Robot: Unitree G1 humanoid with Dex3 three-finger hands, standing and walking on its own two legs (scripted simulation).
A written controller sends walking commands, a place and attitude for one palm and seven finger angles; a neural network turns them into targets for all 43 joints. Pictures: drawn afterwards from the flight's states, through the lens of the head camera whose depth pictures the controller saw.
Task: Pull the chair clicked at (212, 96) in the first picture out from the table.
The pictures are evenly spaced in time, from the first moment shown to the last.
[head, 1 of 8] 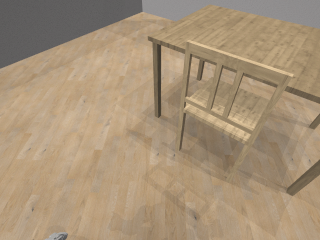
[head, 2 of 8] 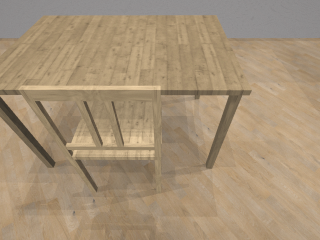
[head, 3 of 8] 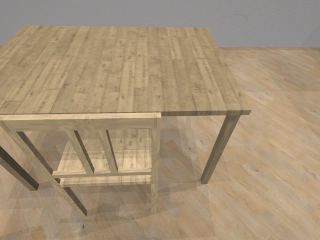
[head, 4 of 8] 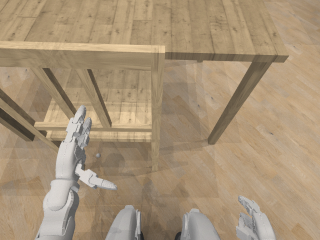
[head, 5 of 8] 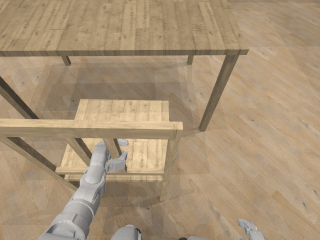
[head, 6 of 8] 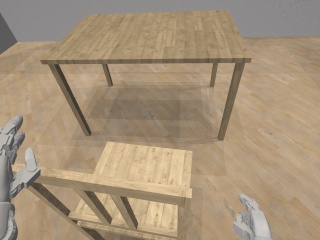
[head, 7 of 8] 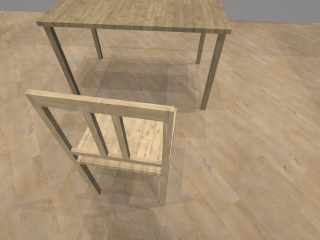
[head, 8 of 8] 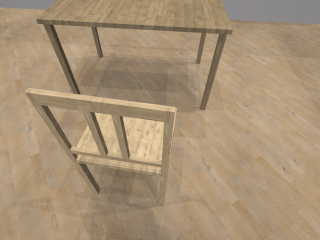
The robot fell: no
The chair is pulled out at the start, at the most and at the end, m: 0.00 0.64 0.64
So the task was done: yes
